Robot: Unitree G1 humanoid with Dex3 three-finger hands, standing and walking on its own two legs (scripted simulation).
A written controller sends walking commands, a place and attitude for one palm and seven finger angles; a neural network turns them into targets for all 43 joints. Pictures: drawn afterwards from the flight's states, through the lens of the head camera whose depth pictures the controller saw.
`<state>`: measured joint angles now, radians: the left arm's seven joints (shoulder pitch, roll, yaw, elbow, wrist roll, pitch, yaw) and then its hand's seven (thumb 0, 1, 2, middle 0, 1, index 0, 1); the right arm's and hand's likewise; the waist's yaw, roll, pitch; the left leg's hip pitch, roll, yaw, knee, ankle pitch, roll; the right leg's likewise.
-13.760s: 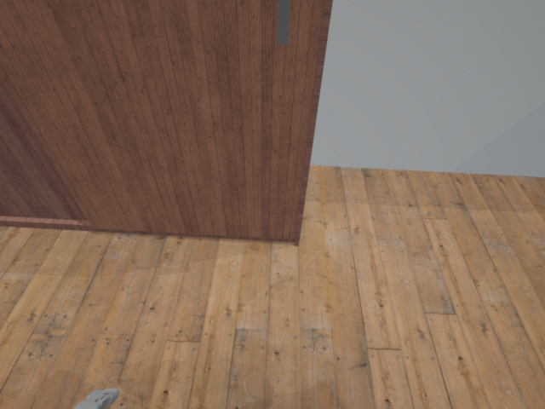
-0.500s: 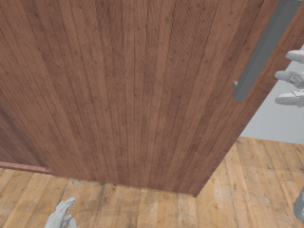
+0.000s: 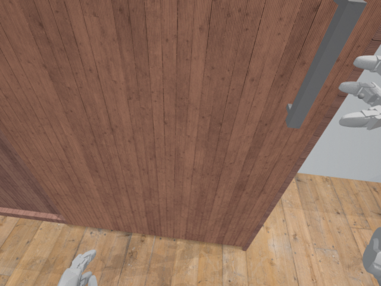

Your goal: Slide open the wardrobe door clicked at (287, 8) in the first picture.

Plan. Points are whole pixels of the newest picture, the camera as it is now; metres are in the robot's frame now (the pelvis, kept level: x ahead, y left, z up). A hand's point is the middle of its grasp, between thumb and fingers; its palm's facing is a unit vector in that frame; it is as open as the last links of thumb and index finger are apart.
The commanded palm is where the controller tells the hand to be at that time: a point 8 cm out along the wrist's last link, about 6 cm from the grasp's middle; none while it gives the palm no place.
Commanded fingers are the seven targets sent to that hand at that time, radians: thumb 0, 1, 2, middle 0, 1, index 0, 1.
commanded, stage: move the hooked fingers beside the handle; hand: right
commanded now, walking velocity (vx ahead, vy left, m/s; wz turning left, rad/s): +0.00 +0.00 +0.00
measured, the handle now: (313, 68) +0.47 -0.19 +0.27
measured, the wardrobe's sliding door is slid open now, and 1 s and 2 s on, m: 0.00 0.00 0.00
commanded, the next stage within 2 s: feel for the door with the fingertips in 0.46 s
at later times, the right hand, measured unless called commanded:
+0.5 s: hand (361, 98) +0.40 -0.27 +0.25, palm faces +0.10 +0.99 -0.03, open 13.9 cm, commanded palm +0.38 -0.31 +0.26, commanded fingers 0.00 0.50 -0.30 0.30 1.20 0.30 1.20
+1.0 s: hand (331, 95) +0.41 -0.22 +0.25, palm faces +0.07 +1.00 -0.01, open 13.9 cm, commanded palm +0.38 -0.27 +0.26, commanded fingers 0.00 0.50 -0.30 0.30 1.20 0.30 1.20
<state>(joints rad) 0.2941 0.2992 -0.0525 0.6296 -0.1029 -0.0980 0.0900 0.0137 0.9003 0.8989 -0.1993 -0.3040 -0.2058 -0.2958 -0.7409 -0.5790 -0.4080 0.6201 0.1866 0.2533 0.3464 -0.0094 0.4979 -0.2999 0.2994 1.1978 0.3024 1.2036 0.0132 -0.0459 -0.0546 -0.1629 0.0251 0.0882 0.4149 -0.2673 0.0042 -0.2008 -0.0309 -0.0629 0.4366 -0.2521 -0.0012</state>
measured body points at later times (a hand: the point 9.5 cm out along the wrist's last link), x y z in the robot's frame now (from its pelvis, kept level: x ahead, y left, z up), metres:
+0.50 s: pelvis -0.01 +0.00 +0.00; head -0.02 +0.02 +0.45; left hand +0.12 +0.26 -0.10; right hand +0.39 -0.32 +0.26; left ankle -0.03 +0.11 -0.74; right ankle -0.02 -0.12 -0.74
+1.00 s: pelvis +0.00 +0.00 +0.00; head -0.01 +0.02 +0.45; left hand +0.15 +0.25 -0.09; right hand +0.40 -0.27 +0.25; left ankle -0.03 +0.11 -0.74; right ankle -0.02 -0.12 -0.74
